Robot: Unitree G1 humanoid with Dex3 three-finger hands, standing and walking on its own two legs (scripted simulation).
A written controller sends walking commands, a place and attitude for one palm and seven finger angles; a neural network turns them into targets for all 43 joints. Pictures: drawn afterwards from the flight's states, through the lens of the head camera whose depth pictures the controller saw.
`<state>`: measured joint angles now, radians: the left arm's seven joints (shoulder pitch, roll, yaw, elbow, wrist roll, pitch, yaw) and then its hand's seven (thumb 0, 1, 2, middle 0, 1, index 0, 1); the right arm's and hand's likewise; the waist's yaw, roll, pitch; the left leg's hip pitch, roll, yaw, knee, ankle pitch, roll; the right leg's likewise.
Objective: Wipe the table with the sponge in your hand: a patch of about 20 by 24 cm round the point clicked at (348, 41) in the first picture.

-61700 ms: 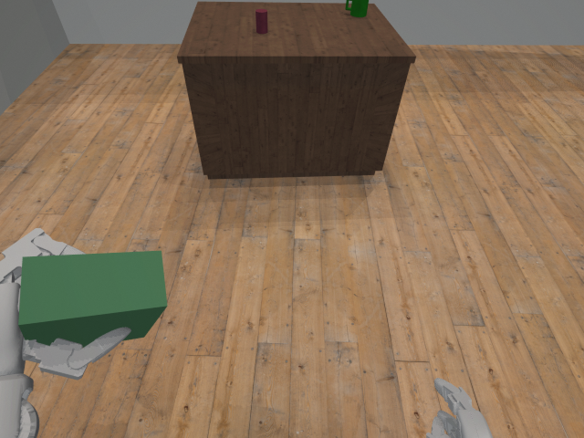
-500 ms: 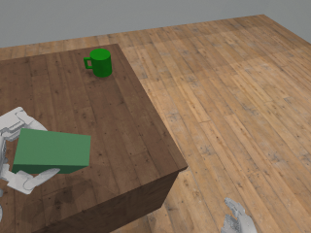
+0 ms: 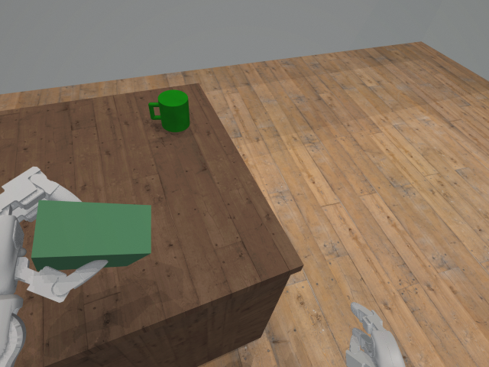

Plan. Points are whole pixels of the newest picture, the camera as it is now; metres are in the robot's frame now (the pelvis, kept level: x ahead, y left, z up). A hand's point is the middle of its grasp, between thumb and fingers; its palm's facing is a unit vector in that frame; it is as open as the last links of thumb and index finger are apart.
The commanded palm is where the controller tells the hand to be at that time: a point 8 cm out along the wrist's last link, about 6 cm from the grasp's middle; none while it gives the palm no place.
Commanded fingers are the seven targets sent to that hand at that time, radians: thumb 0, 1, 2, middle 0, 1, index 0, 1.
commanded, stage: look again from close up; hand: left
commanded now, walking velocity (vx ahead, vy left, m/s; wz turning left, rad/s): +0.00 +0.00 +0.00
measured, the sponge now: (107, 239) +0.24 +0.21 +0.13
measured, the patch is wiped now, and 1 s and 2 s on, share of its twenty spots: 0.00 0.00 0.00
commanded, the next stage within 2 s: turn the palm down, sponge in hand in 0.10 s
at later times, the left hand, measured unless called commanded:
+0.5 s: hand (85, 244) +0.22 +0.23 +0.13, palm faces +0.25 -0.75 -0.61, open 9.8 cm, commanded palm +0.17 +0.27 +0.17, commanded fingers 0.00 0.10 1.30 -1.20 -1.60 -1.20 -1.60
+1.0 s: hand (115, 242) +0.23 +0.20 +0.14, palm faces +0.23 -0.52 -0.82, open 9.8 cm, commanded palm +0.18 +0.25 +0.17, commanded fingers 0.00 0.10 1.30 -1.20 -1.60 -1.20 -1.60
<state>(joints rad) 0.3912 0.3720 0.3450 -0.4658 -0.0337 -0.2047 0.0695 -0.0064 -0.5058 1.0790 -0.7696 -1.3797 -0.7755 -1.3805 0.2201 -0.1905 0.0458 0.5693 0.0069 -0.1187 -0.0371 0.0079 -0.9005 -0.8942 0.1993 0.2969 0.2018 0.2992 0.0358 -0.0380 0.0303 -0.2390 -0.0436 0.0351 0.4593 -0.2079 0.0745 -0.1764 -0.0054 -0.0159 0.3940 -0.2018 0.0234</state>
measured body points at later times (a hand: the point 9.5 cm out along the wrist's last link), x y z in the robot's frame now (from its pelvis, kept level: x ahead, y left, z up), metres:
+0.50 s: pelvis -0.01 -0.03 -0.01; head +0.00 -0.05 +0.44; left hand +0.20 +0.27 +0.17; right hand +0.18 -0.27 -0.09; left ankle +0.03 +0.06 -0.74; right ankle +0.00 -0.14 -0.74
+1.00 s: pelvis +0.01 -0.07 -0.02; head +0.02 -0.10 +0.43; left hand +0.21 +0.22 +0.19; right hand +0.20 -0.31 -0.11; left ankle +0.03 +0.06 -0.74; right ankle +0.00 -0.14 -0.74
